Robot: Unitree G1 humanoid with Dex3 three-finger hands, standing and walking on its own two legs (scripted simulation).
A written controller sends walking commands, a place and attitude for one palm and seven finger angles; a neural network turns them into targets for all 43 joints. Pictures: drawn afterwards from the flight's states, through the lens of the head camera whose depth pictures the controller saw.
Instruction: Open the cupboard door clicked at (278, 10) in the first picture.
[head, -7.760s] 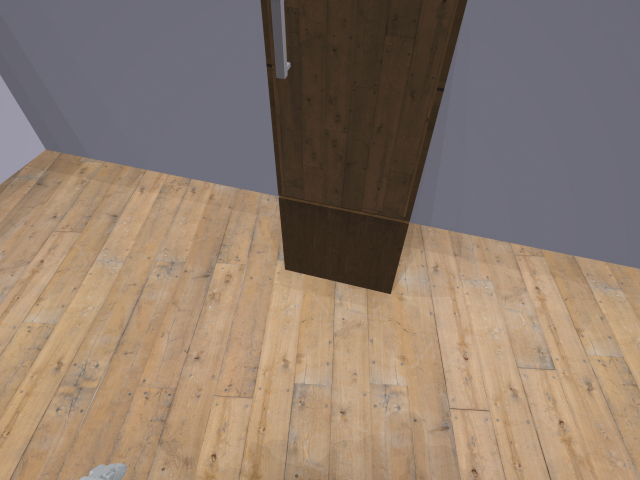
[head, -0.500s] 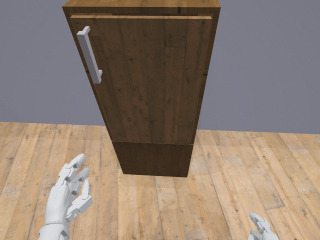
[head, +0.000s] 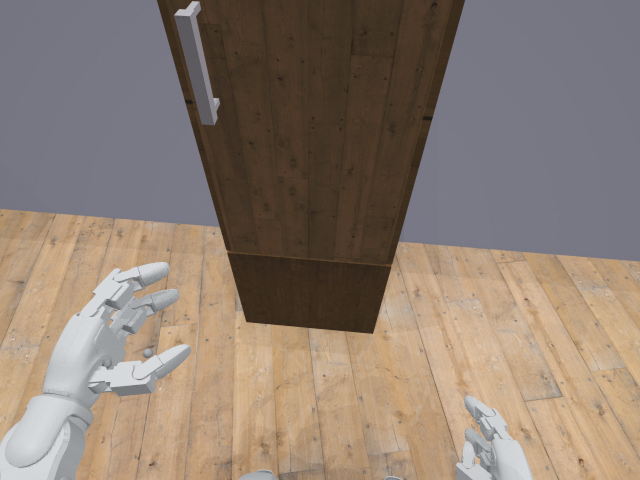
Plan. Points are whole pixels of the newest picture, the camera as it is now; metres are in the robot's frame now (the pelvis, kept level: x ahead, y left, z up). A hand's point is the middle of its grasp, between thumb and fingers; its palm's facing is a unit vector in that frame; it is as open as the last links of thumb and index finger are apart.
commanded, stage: raise the hand with hooked fingers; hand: left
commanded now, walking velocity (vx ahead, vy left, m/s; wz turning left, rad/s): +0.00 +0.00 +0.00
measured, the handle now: (202, 66) +0.63 +0.22 +0.19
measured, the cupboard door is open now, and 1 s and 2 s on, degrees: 0 0 0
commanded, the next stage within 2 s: move the hooked fingers beside the handle in 1.38 s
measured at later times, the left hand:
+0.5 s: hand (77, 276) +0.28 +0.27 +0.15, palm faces +0.03 -1.00 -0.07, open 13.3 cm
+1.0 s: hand (48, 192) +0.32 +0.28 +0.22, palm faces +0.02 -1.00 -0.07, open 14.0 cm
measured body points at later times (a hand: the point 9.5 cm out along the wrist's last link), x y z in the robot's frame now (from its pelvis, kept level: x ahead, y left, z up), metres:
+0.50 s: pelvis +0.02 +0.02 +0.03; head +0.01 +0.02 +0.48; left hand +0.27 +0.32 +0.16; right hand +0.21 -0.21 -0.02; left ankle +0.01 +0.12 -0.69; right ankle +0.03 -0.11 -0.69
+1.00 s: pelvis +0.02 +0.00 +0.04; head +0.02 -0.02 +0.49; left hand +0.32 +0.34 +0.23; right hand +0.20 -0.24 -0.03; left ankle +0.01 +0.12 -0.69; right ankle +0.03 -0.11 -0.69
